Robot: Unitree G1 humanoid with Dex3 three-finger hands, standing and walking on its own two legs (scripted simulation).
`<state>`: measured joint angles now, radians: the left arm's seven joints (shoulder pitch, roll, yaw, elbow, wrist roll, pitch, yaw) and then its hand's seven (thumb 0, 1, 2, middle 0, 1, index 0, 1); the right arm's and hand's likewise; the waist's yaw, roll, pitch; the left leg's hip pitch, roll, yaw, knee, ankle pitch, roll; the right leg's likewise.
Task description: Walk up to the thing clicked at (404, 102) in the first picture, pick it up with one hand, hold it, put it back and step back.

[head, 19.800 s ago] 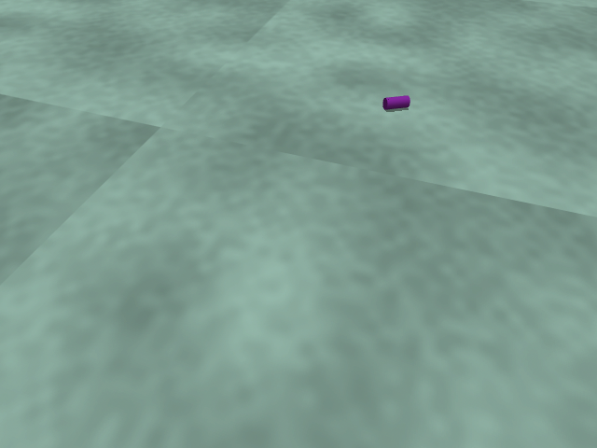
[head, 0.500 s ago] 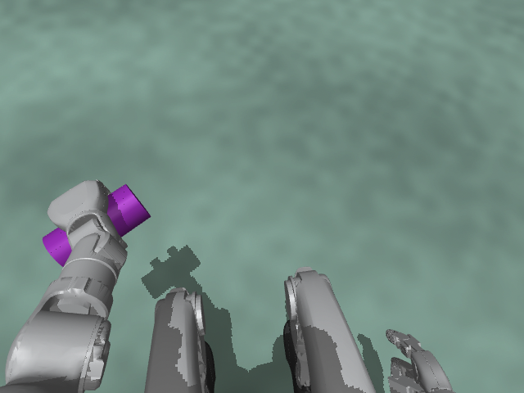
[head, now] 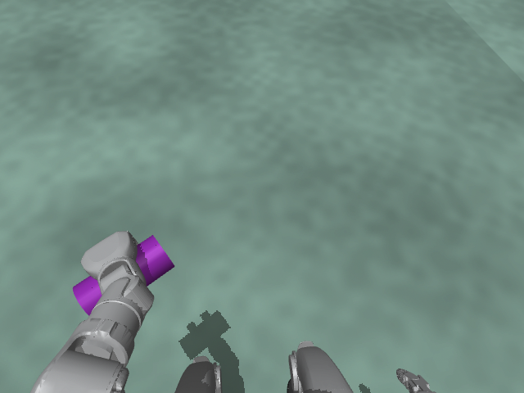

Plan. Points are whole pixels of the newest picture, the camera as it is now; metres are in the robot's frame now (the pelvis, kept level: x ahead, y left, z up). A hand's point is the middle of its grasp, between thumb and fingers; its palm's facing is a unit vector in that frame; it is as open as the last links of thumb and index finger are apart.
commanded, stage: lift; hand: left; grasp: from above
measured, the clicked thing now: (126, 275) +0.36 +0.23 -0.11
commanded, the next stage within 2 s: hold in 0.38 s
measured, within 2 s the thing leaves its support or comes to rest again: neither
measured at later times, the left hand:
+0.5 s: hand (101, 260) +0.35 +0.23 -0.01, palm faces -0.37 -0.29 -0.88, open 10.2 cm
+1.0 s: hand (94, 253) +0.34 +0.23 +0.03, palm faces -0.34 -0.29 -0.90, open 10.2 cm
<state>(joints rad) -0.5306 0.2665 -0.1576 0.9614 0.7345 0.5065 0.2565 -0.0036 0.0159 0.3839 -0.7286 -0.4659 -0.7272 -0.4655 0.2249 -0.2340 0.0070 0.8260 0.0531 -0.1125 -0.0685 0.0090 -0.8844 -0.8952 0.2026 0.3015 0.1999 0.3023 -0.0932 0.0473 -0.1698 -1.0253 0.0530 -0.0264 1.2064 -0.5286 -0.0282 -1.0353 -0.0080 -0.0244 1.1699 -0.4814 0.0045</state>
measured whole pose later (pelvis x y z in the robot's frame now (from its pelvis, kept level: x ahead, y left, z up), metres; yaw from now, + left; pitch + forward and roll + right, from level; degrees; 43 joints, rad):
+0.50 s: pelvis +0.03 +0.01 +0.07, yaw +0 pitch +10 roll +0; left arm -0.48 0.23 -0.17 0.99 0.74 0.49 0.26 0.00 -0.03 0.56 -0.67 -0.58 -0.66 -0.58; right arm 0.27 -0.24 0.00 0.82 0.05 -0.11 -0.03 0.01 -0.88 -0.89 0.20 0.30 0.20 0.30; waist -0.06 0.04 -0.09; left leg -0.57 0.04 0.01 0.78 -0.39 -0.02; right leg -0.59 -0.02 -0.01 0.76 -0.35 0.02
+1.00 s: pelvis +0.03 +0.01 +0.09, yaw +0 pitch +6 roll +0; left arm -0.46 0.21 -0.22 0.93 0.75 0.55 0.22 0.00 -0.03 0.60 -0.63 -0.66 -0.62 -0.67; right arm 0.23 -0.25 0.01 0.80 0.05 -0.11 0.02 0.01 -0.89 -0.89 0.20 0.30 0.20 0.30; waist -0.02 0.04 -0.07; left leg -0.40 0.03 0.01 0.62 -0.33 -0.02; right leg -0.42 -0.03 0.00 0.62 -0.30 0.02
